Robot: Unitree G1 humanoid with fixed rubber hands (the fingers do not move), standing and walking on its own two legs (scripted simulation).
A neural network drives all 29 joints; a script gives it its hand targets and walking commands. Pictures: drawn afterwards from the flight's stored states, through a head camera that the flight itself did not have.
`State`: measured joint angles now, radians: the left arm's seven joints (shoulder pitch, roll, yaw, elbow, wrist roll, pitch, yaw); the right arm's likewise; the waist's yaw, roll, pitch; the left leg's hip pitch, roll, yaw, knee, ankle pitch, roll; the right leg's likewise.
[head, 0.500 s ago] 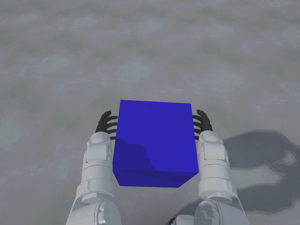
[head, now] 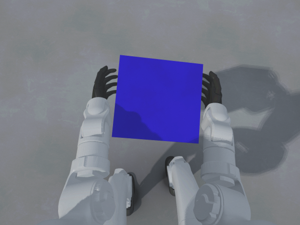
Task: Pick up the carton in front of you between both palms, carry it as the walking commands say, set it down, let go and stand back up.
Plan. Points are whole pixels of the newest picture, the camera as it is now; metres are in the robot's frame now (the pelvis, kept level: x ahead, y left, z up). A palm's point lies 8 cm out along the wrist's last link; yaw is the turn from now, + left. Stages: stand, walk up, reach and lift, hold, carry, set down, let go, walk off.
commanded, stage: set down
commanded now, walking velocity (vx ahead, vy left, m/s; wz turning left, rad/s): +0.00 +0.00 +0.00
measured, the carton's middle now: (154, 104) +0.42 -0.05 -0.16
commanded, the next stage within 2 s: none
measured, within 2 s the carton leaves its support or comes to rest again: rests again in 1.88 s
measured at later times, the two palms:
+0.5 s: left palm (114, 97) +0.48 +0.08 -0.22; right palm (197, 111) +0.40 -0.20 -0.23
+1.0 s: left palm (123, 100) +0.51 +0.07 -0.38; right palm (190, 113) +0.42 -0.21 -0.36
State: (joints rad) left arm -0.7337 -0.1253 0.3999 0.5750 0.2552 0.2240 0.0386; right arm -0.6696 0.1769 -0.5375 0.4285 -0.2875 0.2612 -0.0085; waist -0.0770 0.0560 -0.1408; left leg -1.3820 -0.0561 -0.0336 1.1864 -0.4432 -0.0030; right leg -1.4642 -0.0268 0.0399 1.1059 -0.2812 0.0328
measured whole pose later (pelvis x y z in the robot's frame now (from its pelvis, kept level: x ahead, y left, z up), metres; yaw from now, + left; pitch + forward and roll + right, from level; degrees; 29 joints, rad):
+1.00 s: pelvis -0.05 +0.02 -0.23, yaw -2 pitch +49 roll -4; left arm -1.40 0.23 0.13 1.01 0.16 0.27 0.06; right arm -1.17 0.07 -0.67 0.62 -0.18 0.28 -0.12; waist -0.17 0.03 0.04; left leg -2.28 -0.09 -0.03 2.01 -0.59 0.01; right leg -2.34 -0.01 0.05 1.85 -0.38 0.09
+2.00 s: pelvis -0.04 +0.02 -0.27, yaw -4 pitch +44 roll -5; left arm -1.50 0.25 0.10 1.16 0.19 0.19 -0.02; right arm -1.32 -0.15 -0.65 1.03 -0.09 0.14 -0.04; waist -0.17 -0.04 0.18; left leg -2.31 -0.08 -0.04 2.19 -0.65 0.02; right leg -2.37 0.02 0.05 2.01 -0.41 0.11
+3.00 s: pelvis -0.04 +0.00 -0.18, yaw -3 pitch +45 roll -2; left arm -1.41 0.48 0.00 1.11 -0.04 0.17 -0.05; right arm -1.02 -0.04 -0.34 0.66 0.12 0.14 -0.22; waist -0.20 0.02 0.05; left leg -2.07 -0.04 -0.05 1.89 -0.61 -0.02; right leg -2.15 0.03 0.03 1.73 -0.37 0.06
